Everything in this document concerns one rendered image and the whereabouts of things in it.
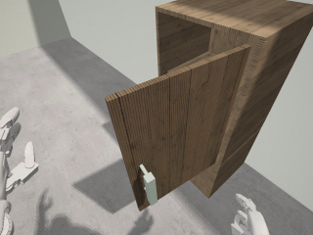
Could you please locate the robot left hand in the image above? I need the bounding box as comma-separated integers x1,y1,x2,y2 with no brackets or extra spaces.
0,107,39,200

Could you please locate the robot left forearm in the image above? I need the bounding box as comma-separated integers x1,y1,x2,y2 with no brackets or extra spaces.
0,199,15,235

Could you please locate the robot right hand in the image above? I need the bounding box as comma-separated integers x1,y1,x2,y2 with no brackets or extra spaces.
231,193,270,235

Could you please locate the handle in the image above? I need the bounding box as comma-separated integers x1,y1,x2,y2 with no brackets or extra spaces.
139,164,157,206

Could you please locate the cupboard door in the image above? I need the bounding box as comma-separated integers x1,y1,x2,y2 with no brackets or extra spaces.
105,44,251,211

